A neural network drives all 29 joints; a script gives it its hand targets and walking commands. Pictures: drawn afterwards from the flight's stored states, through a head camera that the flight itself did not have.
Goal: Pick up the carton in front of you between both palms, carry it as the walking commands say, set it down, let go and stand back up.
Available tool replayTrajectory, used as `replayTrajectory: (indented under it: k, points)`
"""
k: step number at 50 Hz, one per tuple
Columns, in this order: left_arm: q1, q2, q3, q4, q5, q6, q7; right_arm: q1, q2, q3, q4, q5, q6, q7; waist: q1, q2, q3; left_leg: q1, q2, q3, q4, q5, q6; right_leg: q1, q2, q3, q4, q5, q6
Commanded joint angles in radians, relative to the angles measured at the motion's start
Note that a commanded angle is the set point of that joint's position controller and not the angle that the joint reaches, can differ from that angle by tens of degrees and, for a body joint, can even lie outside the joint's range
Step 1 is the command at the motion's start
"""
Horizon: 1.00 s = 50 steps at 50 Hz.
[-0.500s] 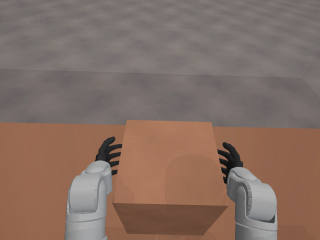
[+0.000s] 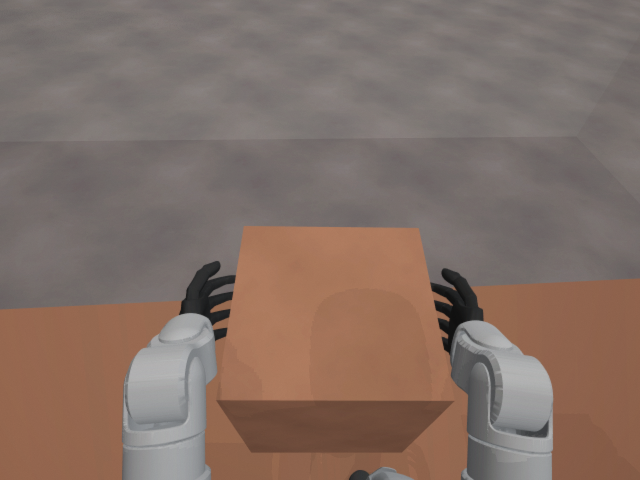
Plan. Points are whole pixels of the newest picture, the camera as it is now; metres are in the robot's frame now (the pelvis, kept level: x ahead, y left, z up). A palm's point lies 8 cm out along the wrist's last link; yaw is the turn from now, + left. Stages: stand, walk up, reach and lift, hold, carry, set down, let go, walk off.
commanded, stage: carry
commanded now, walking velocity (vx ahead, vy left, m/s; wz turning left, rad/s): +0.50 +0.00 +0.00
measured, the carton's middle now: (329, 348) +0.28 -0.01 +0.01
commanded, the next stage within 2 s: none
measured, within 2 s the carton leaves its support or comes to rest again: neither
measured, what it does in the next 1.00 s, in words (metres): walks ahead: right foot, then left foot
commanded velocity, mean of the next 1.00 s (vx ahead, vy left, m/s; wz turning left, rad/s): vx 0.18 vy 0.00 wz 0.00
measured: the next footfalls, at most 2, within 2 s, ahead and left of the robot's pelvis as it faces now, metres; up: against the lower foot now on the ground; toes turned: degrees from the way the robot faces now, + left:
right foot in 0.08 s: +0.25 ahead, -0.10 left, +0.00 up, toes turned -10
left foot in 0.54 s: +0.55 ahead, +0.11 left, +0.00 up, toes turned +11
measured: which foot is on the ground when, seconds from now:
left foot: down 0.00-0.10, up 0.12-0.52, down 0.54-1.00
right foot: up 0.00-0.06, down 0.08-0.56, up 0.58-0.78, down 0.80-1.00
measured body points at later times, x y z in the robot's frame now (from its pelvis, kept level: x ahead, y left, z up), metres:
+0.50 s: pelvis +0.34 +0.00 +0.00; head +0.34 +0.00 +0.45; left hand +0.61 +0.16 +0.09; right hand +0.62 -0.14 +0.08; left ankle +0.48 +0.12 -0.71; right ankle +0.21 -0.09 -0.74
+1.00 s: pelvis +0.51 +0.02 -0.01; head +0.54 +0.02 +0.44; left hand +0.89 +0.19 +0.10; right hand +0.89 -0.12 +0.10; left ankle +0.51 +0.10 -0.74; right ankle +0.48 -0.08 -0.74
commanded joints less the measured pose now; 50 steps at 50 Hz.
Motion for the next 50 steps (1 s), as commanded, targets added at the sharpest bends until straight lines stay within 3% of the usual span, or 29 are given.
replayTrajectory:
  k: [1,3,4,5,6,7,9,10,11,13,20,24,26,27,28,29,30,31,32,33,34,35,38,40,41,42,43,47,50]
  points:
    - [-0.402,-0.919,-0.708,-0.015,-0.386,0.0,-0.237,-0.431,0.88,0.71,-0.047,0.408,0.001,0.278,0.012,0.168,-0.123,0.065,0.187,-0.031,0.066,0.839,0.068,0.157,0.061,-0.083,-0.083,0.084,-0.021]
    - [-0.389,-0.919,-0.708,-0.006,-0.397,-0.004,-0.245,-0.429,0.872,0.712,-0.053,0.404,-0.001,0.277,0.038,0.152,-0.207,-0.005,0.147,0.051,0.307,0.889,0.029,0.438,0.124,-0.142,-0.133,0.009,-0.024]
    - [-0.388,-0.917,-0.705,-0.001,-0.399,-0.006,-0.251,-0.436,0.865,0.714,-0.052,0.402,-0.004,0.277,0.06,0.103,-0.265,-0.143,0.129,0.04,0.492,0.692,0.009,0.638,0.056,-0.062,-0.131,-0.057,-0.022]
    - [-0.385,-0.9,-0.692,0.016,-0.39,-0.01,-0.256,-0.445,0.874,0.723,-0.062,0.402,0.0,0.275,0.059,-0.116,-0.361,-0.399,0.053,0.013,0.801,0.377,-0.033,0.849,-0.245,0.408,-0.192,-0.251,-0.135]
    - [-0.364,-0.92,-0.7,0.041,-0.394,-0.019,-0.261,-0.445,0.864,0.73,-0.068,0.398,-0.003,0.276,0.066,-0.28,-0.37,-0.634,-0.069,-0.083,1.012,-0.098,-0.036,0.929,-0.38,0.742,-0.353,-0.212,-0.248]
    - [-0.378,-0.946,-0.711,0.021,-0.414,-0.024,-0.266,-0.449,0.898,0.735,-0.051,0.395,-0.013,0.274,0.053,-0.213,-0.338,-0.696,-0.002,-0.186,1.117,-0.101,-0.004,0.903,-0.37,0.644,-0.347,-0.087,-0.24]
    - [-0.413,-1.001,-0.732,-0.003,-0.436,-0.042,-0.272,-0.449,0.951,0.736,-0.054,0.4,-0.038,0.272,0.046,-0.057,-0.314,-0.688,0.075,-0.212,1.049,-0.003,0.021,0.774,-0.309,0.449,-0.314,0.112,-0.171]
    - [-0.426,-1.013,-0.742,-0.015,-0.446,-0.049,-0.275,-0.441,0.971,0.738,-0.054,0.398,-0.049,0.27,0.042,-0.035,-0.301,-0.655,0.097,-0.213,0.97,0.039,0.018,0.712,-0.287,0.374,-0.328,0.117,-0.137]
    - [-0.426,-1.02,-0.748,-0.023,-0.453,-0.055,-0.277,-0.427,0.984,0.74,-0.049,0.394,-0.058,0.265,0.041,-0.052,-0.305,-0.621,0.095,-0.195,0.907,0.064,0.013,0.681,-0.268,0.313,-0.344,0.099,-0.114]
    - [-0.398,-1.014,-0.751,-0.029,-0.459,-0.063,-0.285,-0.377,0.997,0.743,-0.034,0.377,-0.075,0.255,0.043,-0.097,-0.293,-0.61,0.082,-0.154,0.795,0.083,0.002,0.658,-0.245,0.236,-0.372,0.083,-0.112]
    - [-0.362,-0.905,-0.738,-0.058,-0.452,-0.06,-0.291,-0.387,0.93,0.77,-0.091,0.373,-0.08,0.231,0.045,-0.147,-0.152,-0.651,0.043,-0.03,0.414,0.254,-0.011,0.666,-0.181,0.068,-0.367,0.228,-0.102]
    - [-0.433,-0.798,-0.716,-0.07,-0.434,-0.034,-0.261,-0.491,0.815,0.767,-0.119,0.408,-0.038,0.228,0.063,-0.161,-0.124,-0.528,-0.016,0.037,0.323,0.362,0.006,0.648,-0.141,-0.02,-0.202,0.47,-0.071]
    - [-0.503,-0.738,-0.705,-0.051,-0.431,-0.015,-0.246,-0.538,0.751,0.745,-0.087,0.41,-0.017,0.223,0.028,-0.123,-0.17,-0.29,-0.07,0.091,0.209,0.456,0.016,0.567,-0.092,-0.079,0.007,0.504,-0.025]
    - [-0.545,-0.704,-0.696,-0.034,-0.426,-0.007,-0.24,-0.575,0.716,0.732,-0.069,0.406,-0.007,0.221,0.004,-0.082,-0.211,-0.137,-0.018,0.034,0.18,0.568,0.019,0.488,-0.057,-0.066,0.131,0.356,0.005]
    - [-0.598,-0.679,-0.687,-0.021,-0.426,0.006,-0.235,-0.607,0.679,0.707,-0.043,0.401,0.006,0.218,-0.018,0.071,-0.302,0.07,0.2,-0.207,0.275,0.952,0.065,0.334,-0.01,-0.039,0.339,-0.046,0.036]
    - [-0.634,-0.703,-0.691,0.012,-0.447,0.025,-0.228,-0.637,0.649,0.673,0.008,0.395,0.011,0.212,-0.018,0.282,-0.41,0.249,0.377,-0.502,0.238,1.025,0.243,0.13,0.095,0.044,0.583,-0.479,0.053]
    - [-0.662,-0.712,-0.674,0.035,-0.451,0.031,-0.222,-0.643,0.673,0.666,0.033,0.416,0.017,0.21,-0.018,0.212,-0.428,0.174,0.394,-0.525,0.169,0.852,0.275,0.107,0.068,0.146,0.667,-0.523,0.035]
    - [-0.724,-0.735,-0.666,0.046,-0.462,0.032,-0.219,-0.703,0.705,0.67,0.035,0.432,0.017,0.21,-0.017,0.187,-0.405,0.12,0.359,-0.462,0.155,0.778,0.262,0.081,0.046,0.179,0.656,-0.516,0.011]
    - [-0.781,-0.761,-0.662,0.067,-0.468,0.031,-0.216,-0.765,0.741,0.673,0.044,0.445,0.016,0.211,-0.007,0.12,-0.382,0.059,0.327,-0.377,0.161,0.764,0.23,0.087,0.015,0.195,0.582,-0.49,-0.002]
    - [-0.826,-0.787,-0.659,0.093,-0.472,0.028,-0.216,-0.817,0.779,0.675,0.064,0.456,0.014,0.215,0.002,0.099,-0.369,0.003,0.294,-0.291,0.155,0.748,0.19,0.125,-0.014,0.198,0.43,-0.465,-0.007]
    - [-0.872,-0.81,-0.659,0.111,-0.477,0.025,-0.214,-0.865,0.809,0.676,0.077,0.464,0.008,0.217,0.001,0.094,-0.37,-0.041,0.26,-0.23,0.152,0.743,0.162,0.19,-0.003,0.168,0.3,-0.454,-0.002]
    - [-0.902,-0.836,-0.659,0.136,-0.48,0.019,-0.213,-0.912,0.828,0.675,0.09,0.468,0.002,0.219,0.0,0.106,-0.383,-0.057,0.244,-0.202,0.152,0.738,0.159,0.238,0.019,0.139,0.218,-0.458,0.003]
    - [-0.987,-0.879,-0.648,0.209,-0.488,0.001,-0.206,-1.013,0.858,0.663,0.145,0.48,-0.012,0.217,0.008,0.124,-0.426,-0.06,0.24,-0.167,0.194,0.71,0.166,0.317,0.036,0.102,0.028,-0.309,0.007]
    - [-1.04,-0.887,-0.63,0.254,-0.491,-0.007,-0.203,-1.076,0.862,0.651,0.187,0.485,-0.018,0.213,0.019,0.102,-0.434,-0.119,0.202,-0.116,0.255,0.626,0.132,0.423,0.016,0.079,-0.13,-0.057,0.006]
    - [-1.062,-0.888,-0.614,0.285,-0.492,-0.007,-0.204,-1.099,0.859,0.638,0.22,0.482,-0.021,0.21,0.026,0.082,-0.438,-0.173,0.182,-0.114,0.282,0.525,0.102,0.48,-0.029,0.111,-0.143,0.022,-0.001]
    - [-1.094,-0.883,-0.599,0.315,-0.482,-0.013,-0.203,-1.139,0.866,0.634,0.233,0.487,-0.02,0.211,0.029,-0.005,-0.432,-0.195,0.124,-0.085,0.294,0.477,0.062,0.475,-0.096,0.185,-0.07,0.218,-0.024]
    - [-1.12,-0.886,-0.584,0.34,-0.475,-0.016,-0.205,-1.176,0.877,0.626,0.26,0.49,-0.02,0.21,0.026,-0.045,-0.428,-0.188,0.108,-0.1,0.306,0.453,0.044,0.473,-0.112,0.187,-0.028,0.318,-0.04]
    - [-1.138,-0.926,-0.526,0.439,-0.475,-0.021,-0.215,-1.205,0.919,0.569,0.371,0.474,-0.027,0.205,0.029,-0.043,-0.44,-0.142,0.114,-0.117,0.382,0.689,0.059,0.451,-0.08,0.164,0.039,0.416,-0.026]
    - [-1.166,-0.968,-0.504,0.455,-0.483,-0.018,-0.22,-1.209,0.956,0.531,0.4,0.463,-0.026,0.199,0.024,-0.019,-0.45,-0.121,0.123,-0.119,0.405,0.817,0.073,0.434,-0.066,0.153,0.058,0.408,-0.02]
